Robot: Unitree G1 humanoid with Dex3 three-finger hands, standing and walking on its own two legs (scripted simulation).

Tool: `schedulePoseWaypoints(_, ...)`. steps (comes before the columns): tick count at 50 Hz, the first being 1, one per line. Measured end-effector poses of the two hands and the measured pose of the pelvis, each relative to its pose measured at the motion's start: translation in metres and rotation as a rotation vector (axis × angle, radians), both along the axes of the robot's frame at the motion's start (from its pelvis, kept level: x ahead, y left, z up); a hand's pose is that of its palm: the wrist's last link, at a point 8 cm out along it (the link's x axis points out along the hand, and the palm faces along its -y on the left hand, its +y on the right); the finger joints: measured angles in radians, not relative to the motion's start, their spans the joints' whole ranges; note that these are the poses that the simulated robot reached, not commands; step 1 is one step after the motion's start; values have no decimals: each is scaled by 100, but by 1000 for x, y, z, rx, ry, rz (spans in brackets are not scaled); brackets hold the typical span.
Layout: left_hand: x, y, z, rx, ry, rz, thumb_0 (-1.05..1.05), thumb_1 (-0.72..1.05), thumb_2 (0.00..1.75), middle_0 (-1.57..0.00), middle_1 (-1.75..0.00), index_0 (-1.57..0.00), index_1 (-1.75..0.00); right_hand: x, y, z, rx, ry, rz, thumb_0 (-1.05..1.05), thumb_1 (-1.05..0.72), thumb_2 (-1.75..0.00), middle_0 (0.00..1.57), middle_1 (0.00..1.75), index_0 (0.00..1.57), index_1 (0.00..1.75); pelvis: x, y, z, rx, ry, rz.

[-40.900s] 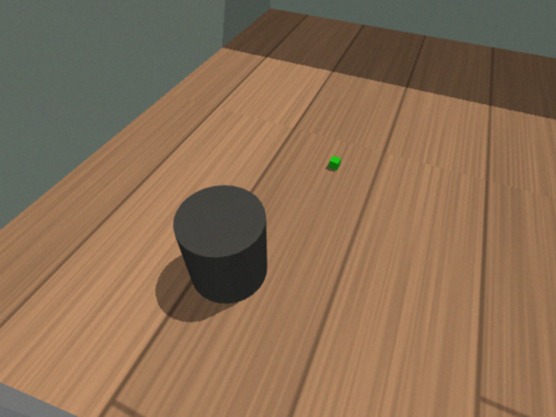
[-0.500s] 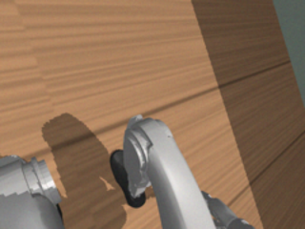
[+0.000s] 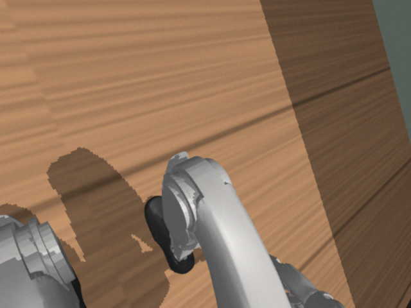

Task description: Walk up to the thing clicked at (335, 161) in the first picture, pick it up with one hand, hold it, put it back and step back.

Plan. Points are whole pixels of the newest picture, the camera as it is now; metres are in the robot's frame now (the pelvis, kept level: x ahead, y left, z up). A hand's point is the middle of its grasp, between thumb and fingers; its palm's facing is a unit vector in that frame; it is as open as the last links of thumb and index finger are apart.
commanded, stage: close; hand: left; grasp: from above
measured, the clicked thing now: out of the picture +0.48 +0.34 -0.28
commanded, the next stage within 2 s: none
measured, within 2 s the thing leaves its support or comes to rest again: neither
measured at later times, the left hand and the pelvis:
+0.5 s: hand out of the picture +0.47 +0.33 -0.24, palm faces -0.42 -0.08 -0.90, open 11.2 cm; pelvis -0.01 +0.00 +0.00, yaw -1 degrees
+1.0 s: hand out of the picture +0.46 +0.31 -0.25, palm faces -0.44 -0.09 -0.90, open 8.7 cm; pelvis +0.00 +0.00 +0.00, yaw -1 degrees
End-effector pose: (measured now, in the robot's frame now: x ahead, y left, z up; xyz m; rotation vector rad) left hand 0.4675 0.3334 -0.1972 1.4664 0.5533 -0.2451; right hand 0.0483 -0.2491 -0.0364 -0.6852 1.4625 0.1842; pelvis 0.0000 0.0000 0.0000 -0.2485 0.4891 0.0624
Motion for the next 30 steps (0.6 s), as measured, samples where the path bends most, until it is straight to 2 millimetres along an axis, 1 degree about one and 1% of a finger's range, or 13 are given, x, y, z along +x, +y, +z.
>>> schedulePoseWaypoints(4, -3, -2, -2, -20, 15, -26, 0, -32, 87, -22, -89, -22, -89, 0, 0, 0, -4, 15, 10, 0, -91, -90, 20, 30, 21, 30, -1, 0, 0, -4, -7, 0)
schedulePoseWaypoints(9, -5, -10, -3, -50, -7, -75, 0, -26, 84, -25, -88, -26, -87, 1, 0, 1, -14, 14, 27, 0, -91, -90, 20, 30, 21, 30, -2, 0, 0, -6, -25, -2)
schedulePoseWaypoints(13, -4, -15, 2, -53, -52, -103, 0, -20, 79, -28, -85, -30, -83, 2, 1, 3, -20, 0, 39, 0, -90, -89, 20, 30, 21, 30, -3, 0, -1, -6, -31, -3)
schedulePoseWaypoints(17, -3, -16, 7, -20, -76, -111, 0, -15, 74, -31, -82, -33, -79, 5, 1, 4, -22, -28, 44, 0, -90, -89, 20, 30, 21, 30, -4, 1, -1, -8, -32, -5)
schedulePoseWaypoints(21, 0, -14, 11, 10, -78, -91, 0, -9, 68, -35, -78, -38, -75, 6, 1, 5, -18, -49, 38, 0, -90, -89, 20, 30, 21, 30, -5, 3, 1, -12, -21, -6)
schedulePoseWaypoints(24, 2, -9, 12, 15, -73, -45, 0, -5, 64, -38, -75, -41, -72, 5, 2, 6, -7, -48, 31, 0, -90, -89, 20, 30, 21, 30, -5, 4, 2, -12, -8, -7)
schedulePoseWaypoints(30, 3, 3, 7, 18, -30, 31, 0, 3, 56, -44, -70, -48, -66, -3, 2, 5, -5, -19, 6, 0, -90, -89, 20, 30, 21, 30, -3, 3, 2, -10, 3, -7)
